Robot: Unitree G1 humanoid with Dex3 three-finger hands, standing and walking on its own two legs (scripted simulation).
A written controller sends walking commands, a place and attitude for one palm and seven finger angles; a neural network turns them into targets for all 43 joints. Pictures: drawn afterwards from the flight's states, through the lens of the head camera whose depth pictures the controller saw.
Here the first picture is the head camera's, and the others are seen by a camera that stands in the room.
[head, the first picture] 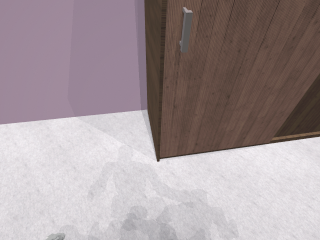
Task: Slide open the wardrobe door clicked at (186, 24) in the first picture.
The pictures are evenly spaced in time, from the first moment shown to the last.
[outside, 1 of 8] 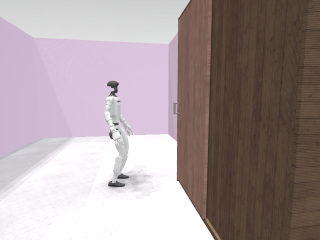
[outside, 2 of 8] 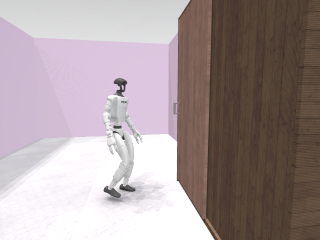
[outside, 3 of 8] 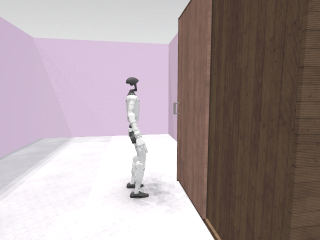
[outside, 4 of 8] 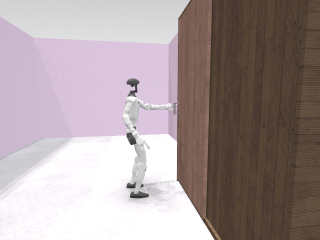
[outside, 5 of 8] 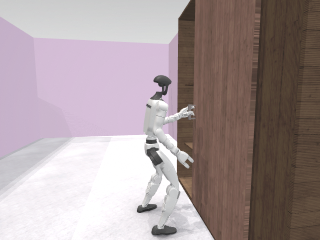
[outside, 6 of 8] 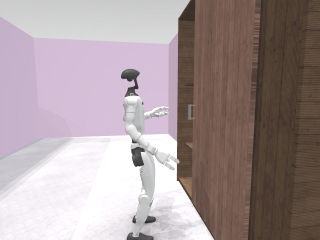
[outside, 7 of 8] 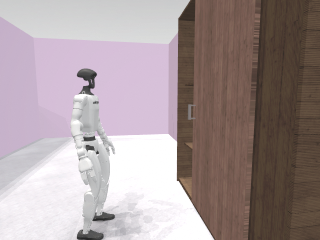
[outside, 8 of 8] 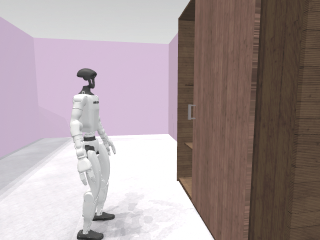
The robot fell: no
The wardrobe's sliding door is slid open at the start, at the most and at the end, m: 0.00 0.58 0.57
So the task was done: yes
